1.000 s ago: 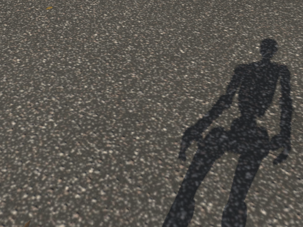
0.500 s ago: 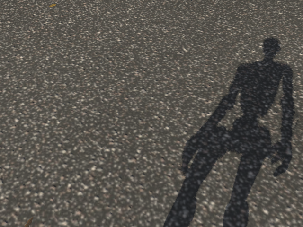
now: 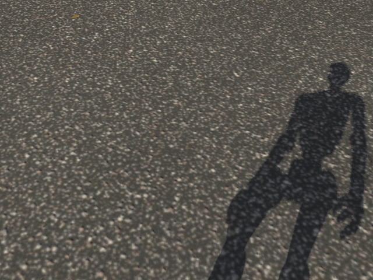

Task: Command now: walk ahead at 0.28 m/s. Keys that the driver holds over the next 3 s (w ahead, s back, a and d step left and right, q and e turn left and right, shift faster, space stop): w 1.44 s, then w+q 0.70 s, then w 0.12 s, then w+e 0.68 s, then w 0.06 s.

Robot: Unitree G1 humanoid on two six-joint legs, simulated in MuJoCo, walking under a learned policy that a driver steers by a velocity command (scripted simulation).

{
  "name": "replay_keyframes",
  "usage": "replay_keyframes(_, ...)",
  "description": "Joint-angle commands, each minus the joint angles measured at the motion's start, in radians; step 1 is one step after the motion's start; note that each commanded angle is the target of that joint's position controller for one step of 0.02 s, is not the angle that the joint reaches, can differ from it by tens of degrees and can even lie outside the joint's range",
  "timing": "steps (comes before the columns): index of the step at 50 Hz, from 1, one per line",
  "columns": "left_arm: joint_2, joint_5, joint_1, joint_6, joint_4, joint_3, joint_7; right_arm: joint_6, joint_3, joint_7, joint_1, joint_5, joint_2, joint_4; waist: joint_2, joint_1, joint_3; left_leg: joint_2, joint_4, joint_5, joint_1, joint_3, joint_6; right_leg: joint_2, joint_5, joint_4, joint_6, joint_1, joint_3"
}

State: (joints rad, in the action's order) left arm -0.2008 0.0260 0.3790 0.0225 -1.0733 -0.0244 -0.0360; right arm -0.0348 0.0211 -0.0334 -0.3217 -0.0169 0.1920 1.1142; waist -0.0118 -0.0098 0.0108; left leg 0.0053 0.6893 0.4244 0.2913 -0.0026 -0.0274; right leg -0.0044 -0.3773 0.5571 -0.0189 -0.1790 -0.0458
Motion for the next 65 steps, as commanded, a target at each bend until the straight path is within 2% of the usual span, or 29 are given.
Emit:
replay_keyframes(1, -0.173, 0.009, -0.031, 0.021, 0.055, -0.035, 0.004, -0.055, 0.004, 0.022, -0.009, -0.016, 0.03, -0.053, -0.167, 0.046, -0.21, 0.002, -0.046, 0.026, 0.03, 0.04, -0.054, -0.246, -0.401, -0.347, -0.179, -0.211, -0.354)
replay_keyframes(3, -0.137, 0.014, -0.122, 0.026, 0.096, -0.026, 0.01, -0.062, 0.025, 0.024, -0.19, -0.007, 0.073, 0.013, -0.036, 0.119, -0.178, 0.025, -0.265, -0.066, -0.262, -0.047, -0.06, -0.099, -0.168, -0.106, -0.09, -0.347, -0.145)
replay_keyframes(4, -0.071, 0.006, -0.139, 0.042, 0.121, -0.009, 0.011, -0.065, 0.057, 0.025, -0.332, -0.006, 0.185, 0.038, 0.232, 0.156, -0.108, 0.21, -0.431, 0.07, -0.403, -0.371, -0.136, 0.027, -0.046, 0.249, -0.022, -0.477, 0.047)
replay_keyframes(5, -0.061, 0.013, -0.147, 0.064, 0.154, -0.008, 0.008, -0.078, 0.064, 0.04, -0.398, 0.006, 0.249, 0.04, 0.343, 0.155, -0.081, 0.387, -0.555, 0.138, -0.431, -0.744, -0.249, 0.063, -0.171, 0.489, -0.02, -0.609, 0.015)
replay_keyframes(6, -0.097, 0.024, -0.145, 0.078, 0.152, -0.016, 0.015, -0.089, 0.04, 0.041, -0.289, 0.015, 0.172, 0.011, 0.183, 0.094, -0.141, 0.396, -0.541, 0.119, -0.385, -0.713, -0.247, -0.008, -0.12, 0.638, -0.041, -0.669, -0.049)
replay_keyframes(7, -0.091, 0.026, -0.128, 0.088, 0.14, -0.015, 0.026, -0.094, 0.029, 0.043, -0.218, 0.012, 0.129, -0.019, 0.127, 0.066, -0.16, 0.346, -0.533, 0.069, -0.362, -0.575, -0.214, -0.046, -0.018, 0.673, -0.062, -0.687, -0.053)
replay_keyframes(11, -0.109, 0.001, -0.183, 0.094, 0.144, -0.039, 0.048, -0.07, 0.002, 0.042, -0.211, 0.017, 0.068, -0.036, 0.113, 0.054, -0.124, 0.21, -0.549, -0.345, -0.364, -0.227, -0.13, -0.105, 0.183, 0.516, -0.051, -0.63, 0.028)
replay_keyframes(16, -0.043, -0.001, -0.41, 0.083, 0.237, -0.01, 0.061, -0.051, 0.01, 0.011, -0.225, 0.022, 0.142, -0.064, 0.096, 0.085, -0.156, 0.179, -0.595, -0.435, -0.241, -0.108, -0.144, -0.06, 0.335, 0.168, 0.002, -0.527, 0.095)
replay_keyframes(21, -0.093, 0.008, -0.501, 0.084, 0.29, -0.011, 0.08, -0.052, 0.029, 0.005, -0.244, -0.001, 0.17, -0.057, 0.112, 0.063, -0.18, 0.237, -0.591, -0.51, -0.302, -0.079, -0.137, -0.038, 0.383, 0.004, -0.036, -0.435, 0.086)
replay_keyframes(23, -0.136, 0.006, -0.437, 0.09, 0.285, -0.03, 0.083, -0.044, 0.039, 0.006, -0.217, 0.004, 0.189, -0.067, 0.131, 0.006, -0.11, 0.25, -0.476, -0.806, -0.37, -0.054, -0.113, -0.002, 0.342, -0.011, -0.07, -0.319, 0.101)
replay_keyframes(25, -0.207, 0.011, -0.161, 0.085, 0.205, -0.074, 0.073, -0.028, 0.039, 0.009, -0.186, 0.018, 0.188, -0.084, 0.145, -0.134, 0.071, 0.195, -0.142, -1.073, -0.314, -0.001, -0.07, 0.05, 0.318, -0.004, -0.119, 0.04, 0.129)
replay_keyframes(26, -0.276, 0.001, 0.02, 0.078, 0.166, -0.094, 0.062, -0.027, 0.024, 0.013, -0.181, 0.031, 0.16, -0.112, 0.053, -0.192, 0.203, 0.143, 0.173, -0.791, -0.076, 0.02, -0.041, -0.131, 0.237, 0.006, -0.181, 0.353, -0.087)
replay_keyframes(27, -0.342, -0.016, 0.096, 0.075, 0.14, -0.103, 0.07, -0.051, -0.022, 0.029, -0.329, 0.022, -0.021, -0.118, -0.258, -0.097, 0.392, -0.066, 0.554, 0.02, 0.267, -0.021, 0.019, -0.394, -0.035, -0.16, -0.362, 0.649, -0.632)
replay_keyframes(28, -0.242, -0.011, 0.05, 0.078, 0.139, -0.076, 0.072, -0.083, 0.0, 0.035, -0.247, -0.009, 0.077, -0.116, -0.189, -0.125, 0.33, -0.04, 0.692, 0.114, 0.379, -0.149, -0.008, -0.369, -0.114, -0.298, -0.328, 0.584, -0.753)
replay_keyframes(29, -0.196, -0.009, -0.059, 0.084, 0.155, -0.062, 0.069, -0.102, 0.02, 0.036, -0.127, -0.037, 0.145, -0.161, -0.15, -0.096, 0.145, 0.014, 0.715, 0.041, 0.458, -0.119, -0.029, -0.342, -0.036, -0.306, -0.275, 0.427, -0.583)
replay_keyframes(31, -0.139, -0.024, -0.205, 0.095, 0.184, -0.043, 0.076, -0.103, 0.034, 0.019, -0.039, -0.019, 0.158, -0.178, 0.0, -0.025, 0.033, 0.106, 0.611, -0.116, 0.35, -0.086, -0.034, -0.269, 0.234, -0.345, -0.229, 0.124, -0.329)
replay_keyframes(33, -0.104, -0.033, -0.215, 0.1, 0.166, -0.033, 0.081, -0.075, 0.038, 0.015, -0.087, -0.009, 0.113, -0.172, -0.042, 0.032, 0.018, 0.143, 0.536, -0.154, 0.248, -0.089, -0.032, -0.215, 0.28, -0.398, -0.219, 0.004, -0.213)
replay_keyframes(39, -0.172, -0.026, -0.106, 0.097, 0.12, -0.043, 0.045, -0.053, 0.046, 0.014, 0.121, 0.012, 0.116, -0.256, -0.022, 0.012, -0.078, 0.166, 0.23, -0.37, 0.402, -0.052, 0.018, -0.198, 0.342, -0.477, -0.23, -0.022, -0.099)
replay_keyframes(47, -0.199, -0.005, 0.053, 0.068, 0.069, -0.049, 0.03, -0.071, 0.027, 0.056, 0.391, -0.005, 0.104, -0.343, -0.026, -0.072, -0.11, 0.089, -0.14, -0.504, 0.376, -0.002, 0.005, -0.219, 0.384, -0.415, -0.181, 0.17, -0.029)
replay_keyframes(50, -0.217, -0.005, 0.047, 0.05, 0.065, -0.059, 0.026, -0.079, 0.036, 0.071, 0.372, -0.007, 0.139, -0.358, -0.05, -0.034, -0.082, 0.064, -0.185, -0.389, 0.318, 0.007, -0.033, -0.26, 0.529, -0.327, -0.155, 0.267, -0.038)
replay_keyframes(52, -0.216, -0.012, 0.005, 0.038, 0.08, -0.056, 0.026, -0.081, 0.071, 0.068, 0.167, -0.005, 0.202, -0.303, -0.065, 0.081, 0.046, -0.001, -0.208, -0.363, 0.024, 0.061, -0.078, -0.205, 0.833, -0.085, -0.119, 0.241, 0.014)
replay_keyframes(53, -0.182, -0.024, 0.003, 0.037, 0.101, -0.04, 0.026, -0.08, 0.095, 0.059, -0.029, 0.003, 0.266, -0.255, -0.021, 0.154, 0.189, 0.093, -0.169, -0.38, -0.282, -0.04, -0.132, -0.151, 0.72, 0.179, -0.086, 0.075, 0.054)
replay_keyframes(54, -0.055, -0.028, 0.126, 0.058, 0.114, -0.002, 0.038, -0.073, 0.121, 0.057, -0.153, 0.021, 0.373, -0.226, 0.224, 0.118, 0.348, 0.356, -0.228, -0.23, -0.693, -0.509, -0.299, 0.025, 0.257, 0.592, -0.008, -0.349, 0.093)
replay_keyframes(55, -0.09, -0.01, 0.112, 0.086, 0.096, -0.007, 0.044, -0.07, 0.096, 0.06, -0.158, 0.015, 0.289, -0.223, 0.245, 0.129, 0.407, 0.404, -0.382, -0.137, -0.729, -0.757, -0.326, 0.055, -0.181, 0.744, -0.016, -0.492, -0.059)
replay_keyframes(56, -0.185, 0.019, 0.01, 0.103, 0.127, -0.032, 0.048, -0.073, 0.076, 0.059, -0.064, 0.008, 0.232, -0.236, 0.189, 0.114, 0.236, 0.366, -0.394, -0.124, -0.596, -0.605, -0.261, -0.011, -0.135, 0.798, -0.038, -0.582, -0.071)
replay_keyframes(58, -0.182, 0.01, -0.094, 0.104, 0.148, -0.039, 0.036, -0.074, 0.055, 0.062, 0.094, 0.016, 0.167, -0.269, 0.064, 0.056, 0.063, 0.285, -0.452, -0.286, -0.29, -0.351, -0.209, -0.105, 0.033, 0.692, -0.041, -0.527, -0.024)
replay_keyframes(59, -0.167, -0.001, -0.082, 0.09, 0.143, -0.045, 0.031, -0.078, 0.047, 0.065, 0.123, 0.024, 0.142, -0.27, 0.077, 0.02, 0.032, 0.245, -0.487, -0.333, -0.197, -0.274, -0.189, -0.136, 0.082, 0.631, -0.039, -0.46, -0.029)
replay_keyframes(61, -0.116, -0.007, -0.047, 0.063, 0.132, -0.041, 0.028, -0.083, 0.048, 0.069, 0.112, 0.025, 0.142, -0.252, 0.089, -0.008, 0.016, 0.217, -0.534, -0.392, -0.114, -0.205, -0.198, -0.145, 0.12, 0.579, -0.027, -0.395, -0.017)
replay_keyframes(65, -0.12, -0.02, -0.168, 0.052, 0.18, -0.049, 0.025, -0.082, 0.059, 0.047, 0.04, 0.022, 0.187, -0.216, 0.063, 0.003, -0.036, 0.212, -0.575, -0.484, -0.134, -0.132, -0.21, -0.153, 0.285, 0.391, 0.006, -0.512, -0.008)
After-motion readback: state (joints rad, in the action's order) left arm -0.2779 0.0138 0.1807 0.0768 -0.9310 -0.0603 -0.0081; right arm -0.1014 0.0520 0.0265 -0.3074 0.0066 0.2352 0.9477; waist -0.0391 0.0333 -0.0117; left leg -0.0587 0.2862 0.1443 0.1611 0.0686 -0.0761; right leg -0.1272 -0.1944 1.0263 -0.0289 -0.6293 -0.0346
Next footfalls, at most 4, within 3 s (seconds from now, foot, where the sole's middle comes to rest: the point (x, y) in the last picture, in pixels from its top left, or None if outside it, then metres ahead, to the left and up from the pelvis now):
0.52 right None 0.41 -0.12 -0.77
1.06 left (164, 233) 0.73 0.12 -0.77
1.60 right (221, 171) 1.04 -0.13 -0.77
2.14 left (157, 133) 1.27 0.18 -0.77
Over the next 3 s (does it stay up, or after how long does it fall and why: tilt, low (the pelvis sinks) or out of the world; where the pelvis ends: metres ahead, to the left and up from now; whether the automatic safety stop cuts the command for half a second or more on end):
stays up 1.62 0.16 0.02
